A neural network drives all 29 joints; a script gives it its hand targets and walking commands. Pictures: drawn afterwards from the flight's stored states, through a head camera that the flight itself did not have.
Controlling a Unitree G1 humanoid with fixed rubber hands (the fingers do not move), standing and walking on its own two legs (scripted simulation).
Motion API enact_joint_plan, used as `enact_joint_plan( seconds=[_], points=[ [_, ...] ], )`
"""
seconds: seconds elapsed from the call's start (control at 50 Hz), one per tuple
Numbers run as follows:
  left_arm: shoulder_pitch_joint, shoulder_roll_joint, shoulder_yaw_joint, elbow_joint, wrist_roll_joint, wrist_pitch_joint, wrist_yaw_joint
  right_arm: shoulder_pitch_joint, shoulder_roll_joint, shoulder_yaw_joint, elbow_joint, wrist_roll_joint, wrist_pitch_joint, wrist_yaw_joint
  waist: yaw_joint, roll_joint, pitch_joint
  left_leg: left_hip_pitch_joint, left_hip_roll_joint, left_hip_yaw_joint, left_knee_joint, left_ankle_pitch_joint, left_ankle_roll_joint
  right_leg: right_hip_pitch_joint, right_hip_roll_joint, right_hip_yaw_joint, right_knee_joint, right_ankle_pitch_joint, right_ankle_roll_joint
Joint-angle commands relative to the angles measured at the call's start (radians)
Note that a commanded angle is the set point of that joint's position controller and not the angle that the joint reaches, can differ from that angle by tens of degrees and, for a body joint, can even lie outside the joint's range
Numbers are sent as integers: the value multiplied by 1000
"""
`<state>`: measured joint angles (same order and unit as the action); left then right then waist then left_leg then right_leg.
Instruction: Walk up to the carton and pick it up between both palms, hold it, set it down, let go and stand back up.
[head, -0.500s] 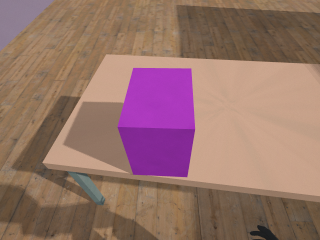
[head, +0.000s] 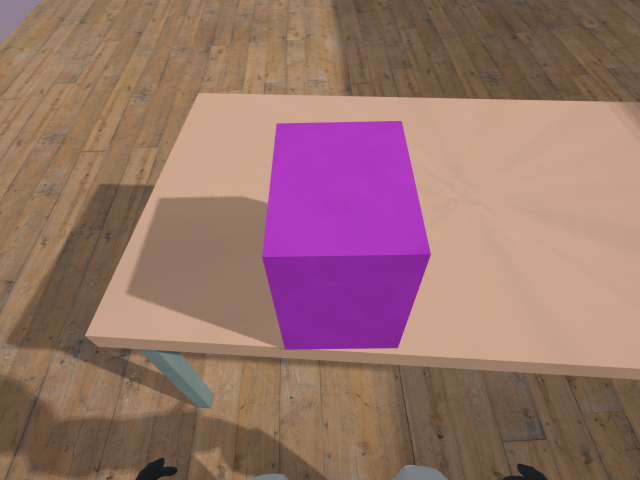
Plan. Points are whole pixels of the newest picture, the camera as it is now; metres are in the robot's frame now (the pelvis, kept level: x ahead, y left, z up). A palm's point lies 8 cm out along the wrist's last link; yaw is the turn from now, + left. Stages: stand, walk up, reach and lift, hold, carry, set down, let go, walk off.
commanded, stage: walk up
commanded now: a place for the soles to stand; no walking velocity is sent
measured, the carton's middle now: (340, 241) +0.45 -0.01 -0.03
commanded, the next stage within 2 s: reach and lift in 1.58 s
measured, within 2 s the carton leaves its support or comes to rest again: neither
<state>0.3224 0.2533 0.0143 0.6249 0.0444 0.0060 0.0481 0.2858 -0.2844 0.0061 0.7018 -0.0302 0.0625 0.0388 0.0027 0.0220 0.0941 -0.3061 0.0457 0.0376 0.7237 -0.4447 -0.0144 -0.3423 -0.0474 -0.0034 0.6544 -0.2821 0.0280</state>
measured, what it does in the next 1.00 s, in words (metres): stands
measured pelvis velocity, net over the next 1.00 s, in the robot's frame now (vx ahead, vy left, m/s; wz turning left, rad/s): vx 0.01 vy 0.00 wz -0.12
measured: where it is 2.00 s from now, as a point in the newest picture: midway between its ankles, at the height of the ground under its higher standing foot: outside the picture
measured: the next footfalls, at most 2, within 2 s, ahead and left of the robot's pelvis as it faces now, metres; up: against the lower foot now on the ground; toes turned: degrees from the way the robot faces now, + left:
none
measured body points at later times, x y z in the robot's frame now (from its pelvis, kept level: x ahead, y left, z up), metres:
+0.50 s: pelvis +0.02 +0.03 +0.01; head +0.04 +0.04 +0.46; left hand +0.13 +0.29 -0.11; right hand +0.10 -0.23 -0.10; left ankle +0.01 +0.12 -0.72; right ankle +0.04 -0.14 -0.72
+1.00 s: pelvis +0.01 +0.00 +0.01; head +0.03 -0.01 +0.46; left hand +0.15 +0.25 -0.09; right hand +0.06 -0.27 -0.11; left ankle +0.01 +0.12 -0.72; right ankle +0.04 -0.14 -0.72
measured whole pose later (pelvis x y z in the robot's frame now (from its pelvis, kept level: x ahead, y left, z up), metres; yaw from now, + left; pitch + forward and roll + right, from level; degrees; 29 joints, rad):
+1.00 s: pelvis +0.01 +0.00 +0.01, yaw -7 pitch -1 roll +1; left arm 0.29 0.27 0.01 0.68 0.01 0.00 0.00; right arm 0.31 -0.30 0.01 0.71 -0.01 0.04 0.03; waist -0.01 0.00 0.05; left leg -0.20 0.05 0.18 0.57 -0.35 0.00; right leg -0.32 0.00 0.12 0.62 -0.27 0.03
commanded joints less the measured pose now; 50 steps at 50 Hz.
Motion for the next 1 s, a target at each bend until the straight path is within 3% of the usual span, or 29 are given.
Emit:
enact_joint_plan(
  seconds=[0.0, 0.02, 0.04, 0.06, 0.08, 0.12, 0.16, 0.18, 0.2, 0.22, 0.26, 0.3, 0.34, 0.36, 0.4, 0.42, 0.46, 0.48, 0.52, 0.56, 0.6, 0.66, 0.7, 0.76, 0.8, 0.84, 0.92, 0.94, 0.98],
  points=[
    [-38, 137, 35, -91, -25, -11, -24, 131, -159, -64, -49, 12, -66, -5, -52, 6, -143, 231, 83, -130, -321, 269, 52, -121, -41, 31, 40, 112, -67],
    [14, 85, 21, -91, -39, -7, -32, 42, -218, -76, -82, 18, -71, -12, -8, 133, -117, 115, 249, -336, -409, 130, 130, -125, 38, -30, 97, -110, -12],
    [31, 110, 37, -74, -41, 2, -22, -8, -223, -79, -82, 26, -61, -16, -12, 121, -55, -77, 281, -338, -431, -7, 208, -1, 5, 22, 120, -235, -22],
    [19, 129, 41, -66, -38, 3, -25, -44, -179, -61, -92, 31, -61, -16, 5, 85, 3, -120, 243, -280, -429, 12, 197, 38, 1, 29, 87, -194, -22],
    [20, 126, 44, -54, -38, -5, -28, -52, -145, -51, -96, 33, -64, -17, 11, 50, 23, -97, 201, -225, -401, 105, 163, 40, 4, 33, -7, -99, -28],
    [31, 141, 43, -34, -36, -28, -30, -50, -151, -43, -108, 31, -68, -20, 9, 73, -15, -36, 160, -130, -340, 330, 87, 84, -20, 30, -97, 124, -35],
    [19, 143, 39, -28, -30, -35, -32, -16, -165, -43, -94, 36, -68, -16, -3, 86, -61, 6, 138, -88, -330, 315, 62, 89, -24, 52, -105, 158, -36],
    [6, 142, 37, -21, -33, -35, -33, -19, -164, -45, -93, 40, -66, -15, -12, 79, -65, 11, 125, -94, -343, 244, 69, 97, -18, 56, -107, 131, -35],
    [5, 141, 35, -19, -38, -33, -34, -21, -156, -44, -97, 35, -65, -17, -6, 60, -75, 46, 136, -88, -345, 258, 66, 85, -13, 47, -110, 118, -29],
    [-16, 137, 32, -25, -34, -30, -33, -6, -148, -35, -91, 41, -67, -17, -20, 50, -62, 39, 138, -93, -355, 286, 63, 80, -10, 39, -114, 113, -26],
    [-15, 128, 32, -20, -29, -28, -29, 6, -160, -41, -94, 37, -69, -18, -16, 36, -67, 53, 154, -90, -344, 342, 62, 92, -14, 34, -128, 141, -17],
    [4, 136, 33, -5, -34, -28, -28, -15, -154, -42, -103, 36, -65, -20, -11, 61, -73, 72, 133, -53, -349, 344, 74, 84, -12, 35, -119, 169, -19],
    [-4, 135, 30, -4, -29, -28, -27, -2, -152, -37, -107, 31, -65, -19, -19, 24, -90, 90, 136, -39, -323, 447, 72, 95, -17, 26, -115, 213, -20],
    [-14, 136, 30, -12, -30, -25, -26, 5, -165, -39, -109, 36, -64, -20, -21, 43, -78, 68, 137, -50, -339, 416, 61, 100, -18, 35, -106, 199, -19],
    [-6, 134, 27, -3, -32, -27, -28, -3, -159, -38, -106, 32, -62, -21, -13, 16, -111, 143, 127, -23, -307, 476, 64, 87, -25, 43, -111, 243, -24],
    [-14, 134, 27, -4, -30, -29, -29, 7, -153, -40, -113, 38, -62, -21, -21, 32, -141, 156, 117, -11, -291, 491, 66, 98, -24, 43, -108, 278, -32],
    [-12, 143, 26, 1, -32, -26, -28, -6, -160, -42, -114, 35, -58, -19, -16, -8, -132, 140, 125, -5, -300, 409, 81, 91, -21, 36, -103, 248, -29],
    [-9, 141, 28, 0, -32, -26, -29, -12, -144, -38, -117, 36, -55, -17, -9, 16, -127, 112, 118, 2, -304, 353, 97, 110, -22, 46, -106, 246, -38],
    [-17, 153, 34, -8, -33, -25, -30, -12, -149, -40, -107, 32, -52, -18, -8, -24, -108, 102, 105, 15, -292, 312, 95, 95, -27, 63, -97, 274, -46],
    [-14, 157, 35, -9, -30, -25, -29, -12, -153, -38, -100, 34, -53, -17, -9, 0, -105, 83, 108, 17, -293, 277, 90, 107, -31, 82, -96, 281, -50],
    [-20, 162, 36, -10, -31, -27, -30, -15, -155, -40, -112, 31, -52, -17, -9, 4, -105, 102, 104, 25, -286, 308, 89, 74, -24, 81, -84, 280, -54],
    [-18, 171, 37, -11, -32, -29, -29, -2, -148, -40, -110, 27, -48, -18, -14, -40, -101, 118, 99, 31, -253, 329, 83, 66, -36, 116, -86, 321, -64],
    [-16, 170, 39, -19, -34, -28, -29, 1, -146, -43, -106, 26, -45, -16, -10, -7, -109, 95, 89, 32, -249, 247, 80, 58, -46, 149, -108, 277, -76],
    [-21, 189, 44, -26, -37, -27, -32, 21, -141, -43, -96, 21, -42, -18, -19, -84, -107, 126, 83, 18, -245, 201, 75, 19, -48, 186, -127, 238, -86],
    [-27, 181, 45, -37, -34, -28, -32, 28, -146, -42, -93, 25, -44, -19, -18, -73, -90, 131, 82, 19, -244, 202, 61, -4, -42, 197, -145, 215, -87],
    [-32, 181, 44, -32, -32, -27, -35, 25, -147, -43, -95, 22, -45, -19, -10, -107, -91, 133, 83, 28, -240, 194, 64, -7, -40, 191, -148, 215, -86],
    [-21, 188, 44, -40, -39, -30, -34, 34, -150, -43, -87, 18, -47, -19, -8, -50, -82, 156, 65, 26, -231, 169, 62, -40, -56, 253, -189, 159, -97],
    [-27, 199, 41, -36, -36, -30, -36, 53, -142, -42, -83, 19, -50, -19, -25, -71, -92, 163, 80, 12, -247, 204, 60, -31, -48, 247, -172, 166, -95],
    [-37, 176, 41, -42, -35, -29, -38, 55, -157, -44, -71, 20, -52, -21, -18, -101, -93, 152, 98, 20, -259, 189, 61, -19, -15, 206, -158, 178, -77]
  ],
)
